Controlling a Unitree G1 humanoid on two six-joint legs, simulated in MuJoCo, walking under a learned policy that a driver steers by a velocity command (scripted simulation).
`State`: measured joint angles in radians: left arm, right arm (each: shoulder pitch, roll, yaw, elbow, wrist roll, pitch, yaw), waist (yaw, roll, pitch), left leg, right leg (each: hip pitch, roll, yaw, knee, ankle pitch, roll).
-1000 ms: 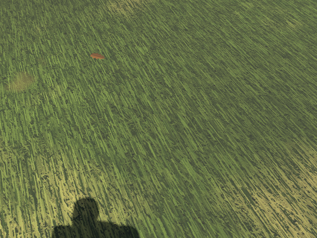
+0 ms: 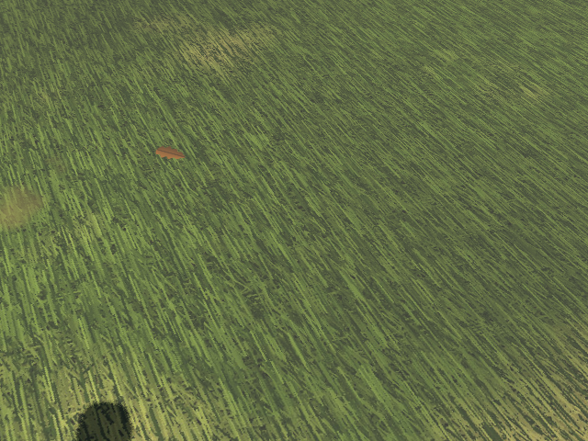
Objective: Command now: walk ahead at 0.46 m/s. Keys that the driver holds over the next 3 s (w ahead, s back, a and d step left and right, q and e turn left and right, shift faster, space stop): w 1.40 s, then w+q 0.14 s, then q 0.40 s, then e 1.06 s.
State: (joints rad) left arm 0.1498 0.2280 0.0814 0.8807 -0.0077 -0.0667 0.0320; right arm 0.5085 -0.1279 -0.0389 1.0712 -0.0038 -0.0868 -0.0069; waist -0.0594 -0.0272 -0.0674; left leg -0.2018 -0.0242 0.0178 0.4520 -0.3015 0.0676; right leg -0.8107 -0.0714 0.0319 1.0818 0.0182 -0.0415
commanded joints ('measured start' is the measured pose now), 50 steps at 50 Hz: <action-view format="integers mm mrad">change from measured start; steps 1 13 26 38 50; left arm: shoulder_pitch -119 -397 55 276 171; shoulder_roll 15 7 63 148 61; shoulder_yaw -4 -31 -10 7 1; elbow -85 -205 1 97 24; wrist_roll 2 -20 7 -17 -10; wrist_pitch -4 -39 -34 -15 -11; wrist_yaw -17 -85 -45 -25 -15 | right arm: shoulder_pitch -8 88 -251 -652 -338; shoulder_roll -143 -193 -121 -183 -200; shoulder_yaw -17 -42 -55 -29 -38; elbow -55 -14 -191 -336 -212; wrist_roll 11 13 14 25 -2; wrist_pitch -21 21 -10 -20 -33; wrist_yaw -25 -36 -21 43 41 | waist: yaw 25 -11 28 110 79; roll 98 170 -27 -38 102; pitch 105 141 60 135 10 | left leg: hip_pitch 10 311 -470 -401 47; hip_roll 215 262 178 85 249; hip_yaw -213 -138 -78 -29 -253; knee -255 -74 612 52 -279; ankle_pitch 264 830 93 293 308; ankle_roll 39 82 -52 1 171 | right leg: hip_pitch -33 164 617 846 209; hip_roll -1 105 -137 -177 -72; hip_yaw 17 -115 146 91 36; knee -223 -569 -937 -849 36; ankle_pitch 144 -130 105 97 -273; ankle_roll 16 -41 -226 -137 0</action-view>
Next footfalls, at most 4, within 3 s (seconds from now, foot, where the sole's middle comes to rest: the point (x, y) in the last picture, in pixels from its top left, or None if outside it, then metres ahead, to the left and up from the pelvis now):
0.32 right None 0.34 -0.13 -0.78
0.82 left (224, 399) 0.65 0.11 -0.78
1.40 right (310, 293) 0.96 -0.12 -0.78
1.88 left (228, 240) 1.15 0.11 -0.78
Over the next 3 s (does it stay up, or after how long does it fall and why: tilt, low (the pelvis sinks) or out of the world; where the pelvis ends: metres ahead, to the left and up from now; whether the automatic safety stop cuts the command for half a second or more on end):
stays up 1.09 0.00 0.00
